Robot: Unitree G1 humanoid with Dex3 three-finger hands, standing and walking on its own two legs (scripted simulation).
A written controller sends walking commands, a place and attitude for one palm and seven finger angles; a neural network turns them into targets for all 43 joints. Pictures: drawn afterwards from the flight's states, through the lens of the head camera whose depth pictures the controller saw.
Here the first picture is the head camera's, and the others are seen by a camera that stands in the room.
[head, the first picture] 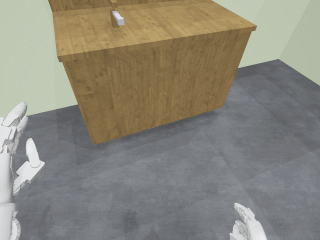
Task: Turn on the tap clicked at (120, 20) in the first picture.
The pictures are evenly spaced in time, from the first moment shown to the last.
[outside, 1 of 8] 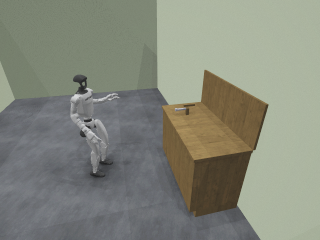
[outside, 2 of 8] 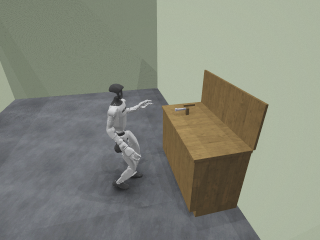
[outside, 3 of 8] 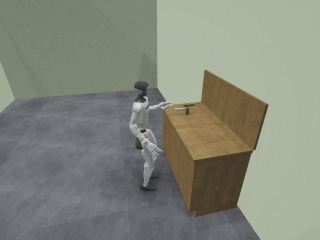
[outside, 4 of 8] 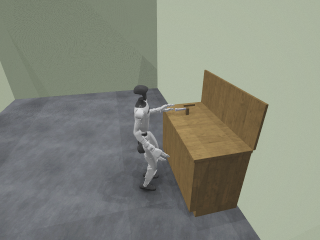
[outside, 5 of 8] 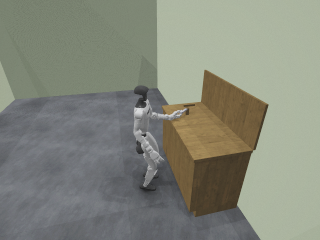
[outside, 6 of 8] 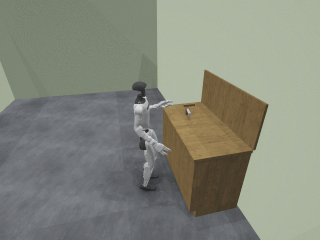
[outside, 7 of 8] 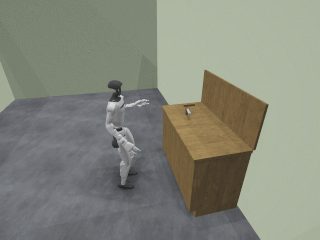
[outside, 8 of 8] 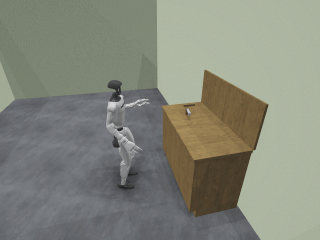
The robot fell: no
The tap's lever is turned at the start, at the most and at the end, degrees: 0 79 79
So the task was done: yes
